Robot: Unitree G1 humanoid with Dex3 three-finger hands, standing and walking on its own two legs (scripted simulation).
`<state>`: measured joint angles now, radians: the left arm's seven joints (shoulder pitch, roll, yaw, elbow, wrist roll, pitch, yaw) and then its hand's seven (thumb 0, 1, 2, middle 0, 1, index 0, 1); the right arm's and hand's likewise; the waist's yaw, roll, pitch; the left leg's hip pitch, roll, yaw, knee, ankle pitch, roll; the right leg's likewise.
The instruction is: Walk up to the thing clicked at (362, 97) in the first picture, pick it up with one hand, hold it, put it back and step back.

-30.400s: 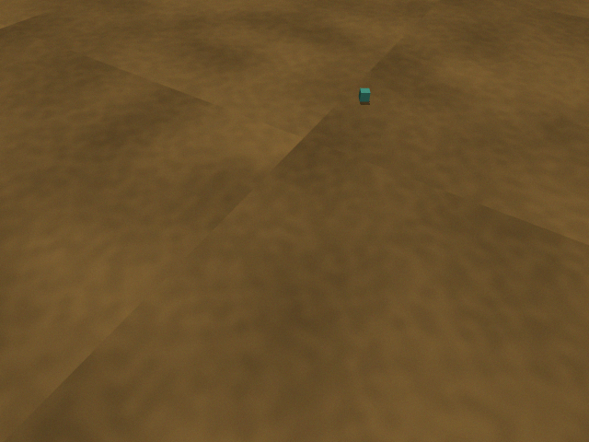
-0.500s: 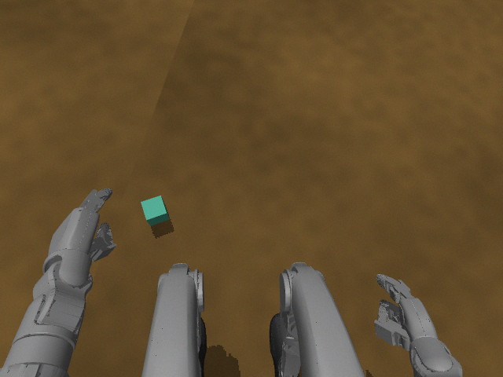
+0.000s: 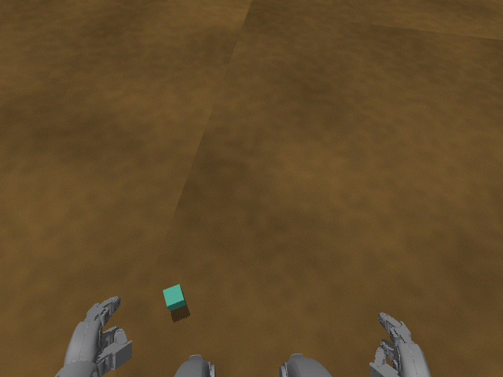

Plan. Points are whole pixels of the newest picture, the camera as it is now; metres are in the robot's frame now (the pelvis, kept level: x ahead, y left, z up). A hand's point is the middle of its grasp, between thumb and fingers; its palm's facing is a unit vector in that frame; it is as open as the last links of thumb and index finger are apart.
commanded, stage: home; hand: left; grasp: from above
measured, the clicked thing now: (174, 297) +0.46 +0.22 -0.66
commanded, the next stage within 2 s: none
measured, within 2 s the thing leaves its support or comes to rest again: neither
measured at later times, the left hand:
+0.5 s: hand (112, 367) +0.17 +0.19 -0.02, palm faces +0.07 -0.98 -0.20, open 7.4 cm
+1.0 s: hand (114, 367) +0.17 +0.19 -0.02, palm faces +0.06 -0.98 -0.20, open 7.4 cm
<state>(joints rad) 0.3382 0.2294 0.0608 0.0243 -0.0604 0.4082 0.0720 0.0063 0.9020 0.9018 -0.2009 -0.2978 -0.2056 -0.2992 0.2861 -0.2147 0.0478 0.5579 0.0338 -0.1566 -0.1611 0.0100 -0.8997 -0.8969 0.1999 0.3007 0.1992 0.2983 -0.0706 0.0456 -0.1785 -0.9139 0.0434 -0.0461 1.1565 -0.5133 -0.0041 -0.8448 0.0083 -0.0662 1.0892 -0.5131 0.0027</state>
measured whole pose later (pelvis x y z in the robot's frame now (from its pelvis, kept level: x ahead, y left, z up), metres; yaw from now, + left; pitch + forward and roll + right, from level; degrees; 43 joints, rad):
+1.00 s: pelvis +0.01 +0.00 +0.03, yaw +1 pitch +9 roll -3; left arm 0.49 0.23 0.03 -0.11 -0.05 0.45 0.02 0.01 0.91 0.90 -0.20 -0.30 -0.20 -0.30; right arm 0.30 -0.22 0.04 0.55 0.00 -0.25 -0.18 0.01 -0.90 -0.90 0.20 0.30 0.20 0.30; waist -0.04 0.04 -0.15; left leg -0.69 0.03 -0.04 1.00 -0.47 0.00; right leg -0.62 0.00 -0.06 0.93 -0.47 0.01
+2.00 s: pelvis +0.02 +0.00 +0.03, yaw +1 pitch +10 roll -3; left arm 0.50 0.24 0.03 -0.14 -0.05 0.44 0.02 0.01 0.90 0.90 -0.20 -0.30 -0.20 -0.30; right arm 0.29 -0.22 0.03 0.54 0.00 -0.23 -0.18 0.01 -0.90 -0.90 0.20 0.30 0.20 0.30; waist -0.03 0.05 -0.16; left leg -0.70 0.03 -0.04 1.01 -0.49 0.00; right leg -0.63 0.00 -0.06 0.94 -0.49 0.01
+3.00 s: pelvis +0.01 +0.01 +0.09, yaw +1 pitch -4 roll +0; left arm 0.19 0.28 0.03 1.08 0.04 0.00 0.03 0.00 0.90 0.90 -0.20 -0.30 -0.21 -0.30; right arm 0.15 -0.28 -0.03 1.07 -0.03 0.00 -0.02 0.01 -0.90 -0.90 0.20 0.30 0.20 0.30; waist 0.03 0.01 0.06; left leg -0.14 -0.01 0.01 0.42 -0.21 0.02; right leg -0.11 -0.04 -0.02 0.41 -0.23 0.03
